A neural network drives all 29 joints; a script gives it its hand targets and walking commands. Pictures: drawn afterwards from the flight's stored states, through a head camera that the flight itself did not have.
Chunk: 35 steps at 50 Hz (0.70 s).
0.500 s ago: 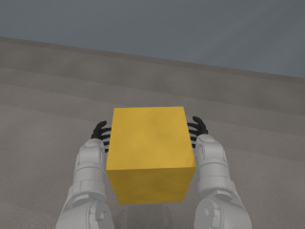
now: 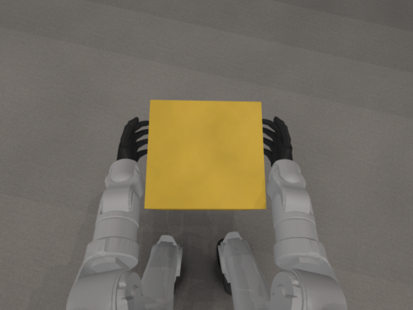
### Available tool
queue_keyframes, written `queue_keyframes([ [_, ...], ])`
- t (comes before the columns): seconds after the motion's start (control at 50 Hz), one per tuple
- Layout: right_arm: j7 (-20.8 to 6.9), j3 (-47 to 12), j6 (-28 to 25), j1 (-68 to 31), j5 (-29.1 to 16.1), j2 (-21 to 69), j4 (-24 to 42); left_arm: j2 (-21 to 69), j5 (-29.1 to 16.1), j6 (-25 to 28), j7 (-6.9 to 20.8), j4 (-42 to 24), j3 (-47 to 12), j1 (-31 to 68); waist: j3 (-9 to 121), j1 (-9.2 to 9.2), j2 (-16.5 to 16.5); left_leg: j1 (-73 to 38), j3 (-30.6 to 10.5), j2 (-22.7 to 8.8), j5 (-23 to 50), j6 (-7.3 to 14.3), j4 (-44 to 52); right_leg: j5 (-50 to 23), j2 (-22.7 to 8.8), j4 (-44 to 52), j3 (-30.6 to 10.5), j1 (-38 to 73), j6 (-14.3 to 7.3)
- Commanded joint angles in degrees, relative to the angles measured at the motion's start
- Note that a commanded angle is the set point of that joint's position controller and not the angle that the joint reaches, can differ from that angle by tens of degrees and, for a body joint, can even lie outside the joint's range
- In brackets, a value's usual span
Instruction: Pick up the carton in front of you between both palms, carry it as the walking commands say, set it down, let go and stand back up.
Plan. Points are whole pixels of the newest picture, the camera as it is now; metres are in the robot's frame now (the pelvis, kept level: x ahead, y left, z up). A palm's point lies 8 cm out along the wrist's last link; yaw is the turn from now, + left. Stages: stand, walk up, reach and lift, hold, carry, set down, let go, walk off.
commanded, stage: set down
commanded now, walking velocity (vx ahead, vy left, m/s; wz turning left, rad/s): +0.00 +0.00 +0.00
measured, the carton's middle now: (204, 165) +0.40 -0.01 -0.15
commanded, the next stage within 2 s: none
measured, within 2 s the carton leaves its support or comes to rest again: neither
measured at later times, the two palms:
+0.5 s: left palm (150, 158) +0.44 +0.12 -0.23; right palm (264, 163) +0.41 -0.18 -0.22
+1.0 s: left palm (162, 159) +0.47 +0.11 -0.39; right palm (253, 168) +0.43 -0.19 -0.38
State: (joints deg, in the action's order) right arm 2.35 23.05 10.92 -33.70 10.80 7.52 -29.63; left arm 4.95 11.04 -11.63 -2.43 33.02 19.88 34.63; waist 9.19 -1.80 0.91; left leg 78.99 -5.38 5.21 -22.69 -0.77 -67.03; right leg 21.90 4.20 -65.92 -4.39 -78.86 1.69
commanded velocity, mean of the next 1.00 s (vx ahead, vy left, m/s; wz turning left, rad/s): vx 0.00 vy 0.00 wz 0.00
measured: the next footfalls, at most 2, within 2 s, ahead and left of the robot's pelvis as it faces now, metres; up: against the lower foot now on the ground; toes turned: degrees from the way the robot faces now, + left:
none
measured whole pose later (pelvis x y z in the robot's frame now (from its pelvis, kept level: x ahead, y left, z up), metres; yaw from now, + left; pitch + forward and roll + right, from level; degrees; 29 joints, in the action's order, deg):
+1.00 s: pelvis -0.05 +0.00 -0.24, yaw +0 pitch +45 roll -2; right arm 6.1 27.7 11.1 -65.3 5.9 -3.1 -43.2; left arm -9.0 6.0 -11.6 -6.2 54.0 14.3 72.3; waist -4.0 -3.8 1.3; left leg 129.8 -3.8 9.9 -30.1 -3.3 -114.6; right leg 29.7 7.8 -113.5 -3.8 -129.2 5.3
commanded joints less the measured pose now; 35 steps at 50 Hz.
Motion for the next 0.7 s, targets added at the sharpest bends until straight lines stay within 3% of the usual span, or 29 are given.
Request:
queue_keyframes([
  [0.0, -12.95, -33.42, 1.27, -29.14, -4.27, 52.55, -5.1, 54.87, -4.64, 0.21, 11.85, 1.28, -33.06, 31.47, 47.08, -0.8, 2.22, -21.24, 3.36, 3.31, 13.2, -1.21, 3.69, -13.8, 4.49, 1.35, 4.28, 20.4, -0.11],
  [0.1, -12.85, -28.38, 1.84, -30.88, -2.6, 50.85, -9.77, 52.95, -3.11, 0.02, 11.24, 6.02, -28.24, 33.85, 44.7, -1.26, 2.02, -13.56, 3.56, 3.82, 11.59, -0.93, -0.94, -12.14, 4.56, -3.04, 4.3, 12.37, -0.18],
  [0.12, -12.73, -27.0, 1.42, -31.52, -2.15, 49.54, -9.74, 52.92, -3.07, 0.41, 11.03, 6.43, -28.0, 34.7, 44.51, -2.24, 1.97, -12.69, 3.39, 3.91, 11.61, -1.03, -1.67, -12.15, 4.79, -4.19, 4.79, 10.45, -0.19],
  [0.22, -11.61, -26.92, -0.15, -35.64, -3.09, 48.96, -10.62, 50.29, -2.99, 2.34, 9.25, 7.51, -26.28, 38.91, 48.5, -1.22, 1.99, -7.99, 4.47, 5.0, 12.87, -1.22, -7.31, -13.6, 5.07, -9.73, 4.87, 5.71, 0.59],
  [0.3, -10.46, -27.96, -0.85, -38.68, -4.81, 47.54, -9.83, 49.33, -4.92, 3.29, 8.03, 6.32, -27.82, 43.17, 53.51, -2.49, 2.26, -5.25, 5.18, 5.51, 12.07, -1.48, -12.12, -13.83, 5.38, -14.2, 5.59, 4.12, 1.05],
  [0.36, -9.73, -29.31, -1.05, -41.26, -6.51, 47.43, -8.9, 47.96, -6.13, 3.71, 7.06, 4.86, -29.45, 46.31, 56.66, -1.76, 2.43, -4.16, 5.73, 5.77, 12.63, -1.62, -15.28, -14.02, 5.66, -17.31, 5.86, 2.32, 1.54],
  [0.46, -8.64, -29.43, -0.78, -45.46, -7.85, 44.69, -7.96, 46.08, -8.17, 3.31, 5.9, 4.68, -30.5, 50.86, 58.2, -3.0, 2.35, -1.04, 6.16, 5.85, 10.63, -1.82, -19.95, -12.35, 5.89, -21.75, 6.96, -0.71, 1.94],
  [0.5, -8.38, -29.48, -0.67, -48.18, -8.76, 44.07, -7.72, 45.45, -8.47, 3.04, 5.75, 5.85, -29.98, 52.51, 59.18, -2.65, 2.4, 0.37, 6.59, 5.94, 9.44, -1.82, -21.83, -11.22, 5.83, -23.06, 6.87, -0.92, 1.98],
  [0.58, -8.22, -26.9, -0.16, -52.85, -7.96, 42.17, -8.99, 42.99, -7.87, 2.6, 5.84, 8.36, -27.2, 56.55, 55.17, -2.73, 2.01, 5.52, 7.16, 5.89, 5.55, -1.57, -24.63, -7.5, 5.67, -25.6, 7.31, -5.6, 1.85],
  [0.62, -7.93, -25.67, -0.22, -54.46, -7.29, 41.79, -9.2, 42.67, -8.16, 2.61, 5.72, 9.52, -26.73, 58.51, 56.27, -4.04, 1.39, 6.56, 7.04, 5.92, 4.64, -1.46, -26.26, -7.18, 5.69, -27.31, 7.89, -5.9, 1.93],
  [0.68, -7.99, -24.12, 0.04, -56.82, -7.22, 41.17, -11.05, 41.23, -7.72, 2.63, 5.73, 11.17, -25.3, 61.52, 55.65, -3.57, 1.51, 8.09, 7.4, 5.87, 4.02, -1.27, -28.41, -6.59, 5.5, -29.59, 8.27, -8.55, 2.03],
])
